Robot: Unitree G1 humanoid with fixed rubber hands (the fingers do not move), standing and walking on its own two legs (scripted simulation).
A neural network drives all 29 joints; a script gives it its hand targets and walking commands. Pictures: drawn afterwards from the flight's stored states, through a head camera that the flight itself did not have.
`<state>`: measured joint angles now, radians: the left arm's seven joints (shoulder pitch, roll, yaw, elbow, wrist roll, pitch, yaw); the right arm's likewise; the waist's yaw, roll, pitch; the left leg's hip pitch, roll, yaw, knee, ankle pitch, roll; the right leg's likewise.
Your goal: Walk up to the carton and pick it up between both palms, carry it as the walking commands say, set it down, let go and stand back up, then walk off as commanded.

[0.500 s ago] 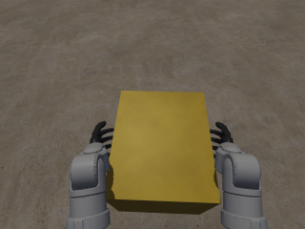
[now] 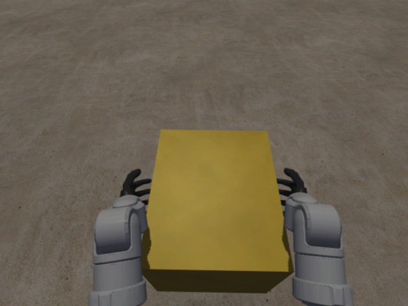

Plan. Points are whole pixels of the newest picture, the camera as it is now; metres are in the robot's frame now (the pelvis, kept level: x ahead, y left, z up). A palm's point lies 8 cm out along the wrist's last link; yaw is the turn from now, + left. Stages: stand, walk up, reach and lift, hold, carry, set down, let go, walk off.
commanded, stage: carry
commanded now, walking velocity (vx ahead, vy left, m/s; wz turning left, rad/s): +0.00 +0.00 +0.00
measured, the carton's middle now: (212, 210) +0.31 +0.00 +0.01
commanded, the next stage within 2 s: none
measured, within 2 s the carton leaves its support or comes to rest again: neither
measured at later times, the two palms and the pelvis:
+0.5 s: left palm (133, 197) +0.30 +0.15 +0.08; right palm (292, 194) +0.30 -0.16 +0.08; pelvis +0.02 +0.00 +0.00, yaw +0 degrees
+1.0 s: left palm (131, 194) +0.32 +0.16 +0.07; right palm (285, 191) +0.31 -0.15 +0.07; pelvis +0.04 +0.01 +0.00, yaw +0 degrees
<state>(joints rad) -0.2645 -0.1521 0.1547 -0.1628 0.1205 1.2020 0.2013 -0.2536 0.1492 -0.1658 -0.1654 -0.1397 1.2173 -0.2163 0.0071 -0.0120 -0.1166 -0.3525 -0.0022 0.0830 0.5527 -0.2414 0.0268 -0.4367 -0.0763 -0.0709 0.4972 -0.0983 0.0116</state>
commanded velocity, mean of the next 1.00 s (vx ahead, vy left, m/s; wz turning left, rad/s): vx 0.00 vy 0.00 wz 0.00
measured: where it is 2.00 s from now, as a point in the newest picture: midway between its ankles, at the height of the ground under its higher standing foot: outside the picture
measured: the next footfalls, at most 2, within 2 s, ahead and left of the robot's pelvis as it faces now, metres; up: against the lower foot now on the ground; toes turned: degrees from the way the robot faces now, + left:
none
